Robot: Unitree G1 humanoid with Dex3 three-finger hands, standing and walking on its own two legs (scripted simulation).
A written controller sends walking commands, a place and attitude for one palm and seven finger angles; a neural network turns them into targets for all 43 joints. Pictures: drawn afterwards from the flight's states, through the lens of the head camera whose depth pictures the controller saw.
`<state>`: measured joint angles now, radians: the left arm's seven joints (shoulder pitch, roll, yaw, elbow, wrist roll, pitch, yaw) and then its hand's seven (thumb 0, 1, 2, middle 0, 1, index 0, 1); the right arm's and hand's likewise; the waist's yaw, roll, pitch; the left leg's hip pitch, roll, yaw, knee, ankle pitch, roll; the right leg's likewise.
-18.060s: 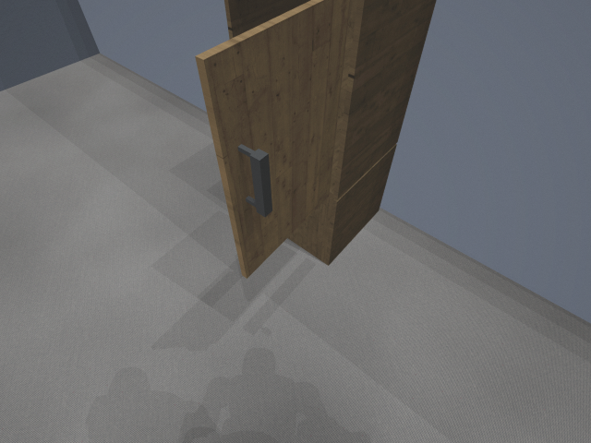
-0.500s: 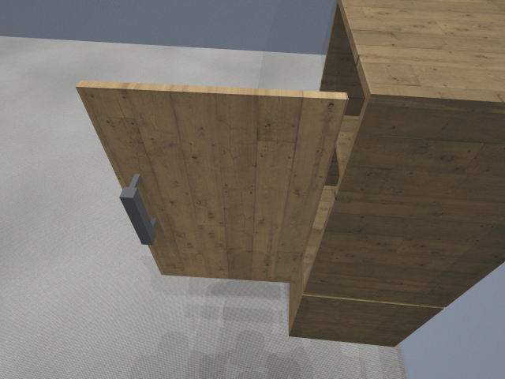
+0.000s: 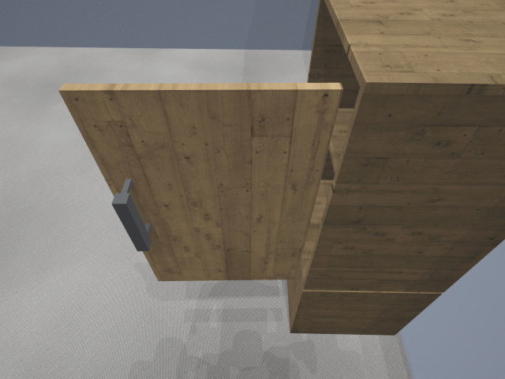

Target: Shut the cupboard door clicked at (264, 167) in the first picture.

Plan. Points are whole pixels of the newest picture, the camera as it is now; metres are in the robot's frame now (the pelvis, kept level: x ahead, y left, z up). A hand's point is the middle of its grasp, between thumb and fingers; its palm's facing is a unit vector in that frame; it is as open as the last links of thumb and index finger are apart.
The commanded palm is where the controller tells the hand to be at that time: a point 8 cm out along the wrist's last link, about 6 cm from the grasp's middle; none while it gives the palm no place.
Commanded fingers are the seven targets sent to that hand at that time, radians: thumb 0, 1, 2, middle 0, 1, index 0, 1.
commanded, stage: look again from close up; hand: left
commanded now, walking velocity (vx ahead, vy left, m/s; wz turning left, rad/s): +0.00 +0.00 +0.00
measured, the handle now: (136, 216) +0.40 +0.24 +0.00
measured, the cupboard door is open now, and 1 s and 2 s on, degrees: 92 92 92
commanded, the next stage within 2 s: raise the hand and make a fist in 0.28 s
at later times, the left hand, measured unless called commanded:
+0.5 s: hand out of the picture +0.11 +0.23 -0.09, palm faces +0.20 -0.95 -0.22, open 7.3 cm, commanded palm +0.08 +0.26 -0.06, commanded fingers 0.00 0.90 0.90 -0.31 -0.42 -0.31 -0.42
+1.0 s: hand out of the picture +0.13 +0.20 -0.02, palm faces +0.09 -0.99 -0.06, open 5.2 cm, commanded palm +0.10 +0.25 -0.04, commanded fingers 0.00 0.90 0.90 -0.77 -0.92 -0.77 -0.92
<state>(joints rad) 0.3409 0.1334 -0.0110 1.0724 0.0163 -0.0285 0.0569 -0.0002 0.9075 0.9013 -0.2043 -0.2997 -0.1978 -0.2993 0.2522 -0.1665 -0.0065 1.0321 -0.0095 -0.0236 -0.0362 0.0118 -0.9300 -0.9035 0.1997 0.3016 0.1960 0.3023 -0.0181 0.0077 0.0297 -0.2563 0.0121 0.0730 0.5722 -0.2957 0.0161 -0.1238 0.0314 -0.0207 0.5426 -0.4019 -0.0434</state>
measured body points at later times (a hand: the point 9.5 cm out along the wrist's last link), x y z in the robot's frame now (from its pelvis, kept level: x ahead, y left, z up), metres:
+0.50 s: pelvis -0.01 +0.03 +0.00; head +0.01 +0.03 +0.45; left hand +0.09 +0.28 -0.07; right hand +0.02 -0.21 -0.13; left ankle +0.01 +0.11 -0.73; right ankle -0.05 -0.09 -0.72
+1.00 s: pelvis -0.05 +0.00 -0.10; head +0.01 +0.01 +0.34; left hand +0.12 +0.25 -0.01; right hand +0.22 -0.19 -0.15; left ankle +0.01 +0.11 -0.73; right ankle -0.02 -0.07 -0.73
